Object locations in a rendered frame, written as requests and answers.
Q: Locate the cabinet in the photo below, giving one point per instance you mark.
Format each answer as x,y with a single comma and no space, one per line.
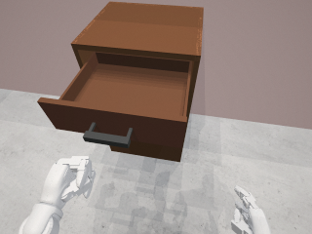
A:
147,30

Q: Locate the robot right hand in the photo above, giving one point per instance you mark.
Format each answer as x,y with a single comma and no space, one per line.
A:
255,221

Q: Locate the robot left forearm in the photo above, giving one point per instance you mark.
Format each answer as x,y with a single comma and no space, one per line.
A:
44,219

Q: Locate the drawer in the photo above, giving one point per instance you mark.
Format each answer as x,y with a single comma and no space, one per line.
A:
119,91

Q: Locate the robot left hand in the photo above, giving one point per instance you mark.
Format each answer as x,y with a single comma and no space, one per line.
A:
77,172

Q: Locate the handle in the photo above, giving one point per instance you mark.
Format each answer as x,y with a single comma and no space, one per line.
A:
107,139

